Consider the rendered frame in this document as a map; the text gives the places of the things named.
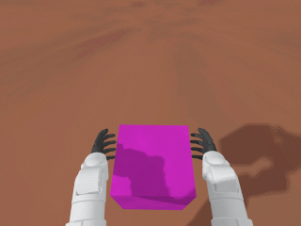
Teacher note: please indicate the left robot forearm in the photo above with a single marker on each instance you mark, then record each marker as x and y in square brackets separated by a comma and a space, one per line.
[89, 192]

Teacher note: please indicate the carton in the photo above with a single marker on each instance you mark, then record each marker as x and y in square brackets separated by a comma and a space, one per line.
[153, 168]

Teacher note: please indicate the left robot hand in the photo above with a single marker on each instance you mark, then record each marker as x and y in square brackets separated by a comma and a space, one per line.
[99, 144]

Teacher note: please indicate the right robot hand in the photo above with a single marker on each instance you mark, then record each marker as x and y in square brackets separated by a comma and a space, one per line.
[207, 143]

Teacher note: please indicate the right robot forearm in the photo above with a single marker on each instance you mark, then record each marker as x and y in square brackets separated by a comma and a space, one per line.
[225, 194]

